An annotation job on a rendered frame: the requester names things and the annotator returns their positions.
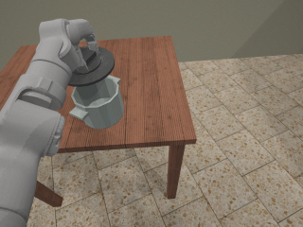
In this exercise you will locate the robot left hand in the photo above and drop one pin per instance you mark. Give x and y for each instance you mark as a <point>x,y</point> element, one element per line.
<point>87,33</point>

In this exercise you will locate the lid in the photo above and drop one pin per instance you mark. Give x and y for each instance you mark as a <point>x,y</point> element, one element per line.
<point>99,68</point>

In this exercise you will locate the left robot upper arm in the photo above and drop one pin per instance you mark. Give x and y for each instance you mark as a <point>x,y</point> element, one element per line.
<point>29,133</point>

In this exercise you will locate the left robot forearm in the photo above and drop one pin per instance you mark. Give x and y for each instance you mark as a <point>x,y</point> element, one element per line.
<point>46,79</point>

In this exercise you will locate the table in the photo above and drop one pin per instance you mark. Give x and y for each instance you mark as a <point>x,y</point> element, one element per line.
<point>156,111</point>

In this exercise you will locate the pot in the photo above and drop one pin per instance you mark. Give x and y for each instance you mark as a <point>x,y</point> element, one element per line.
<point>99,105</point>

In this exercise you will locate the knob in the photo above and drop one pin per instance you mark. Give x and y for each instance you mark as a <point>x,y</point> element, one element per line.
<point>87,54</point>

